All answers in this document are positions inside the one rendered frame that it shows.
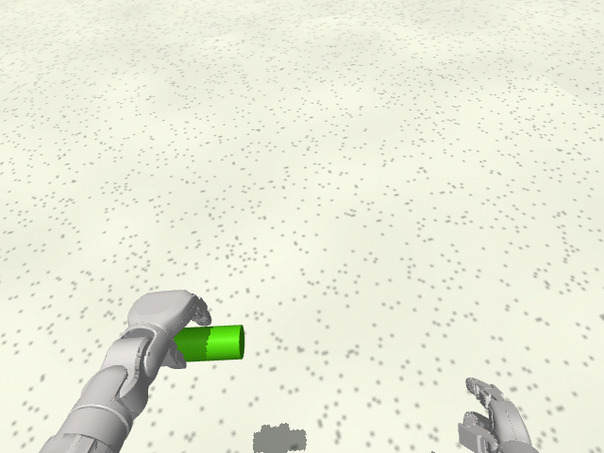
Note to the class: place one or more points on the left robot arm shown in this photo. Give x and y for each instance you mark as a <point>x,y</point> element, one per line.
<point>102,417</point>

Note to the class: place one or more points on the left robot hand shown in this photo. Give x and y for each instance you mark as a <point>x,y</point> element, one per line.
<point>171,311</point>

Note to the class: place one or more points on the can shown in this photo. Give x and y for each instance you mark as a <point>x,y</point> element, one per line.
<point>219,343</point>

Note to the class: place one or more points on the right robot hand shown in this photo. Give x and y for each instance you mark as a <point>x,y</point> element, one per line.
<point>483,435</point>

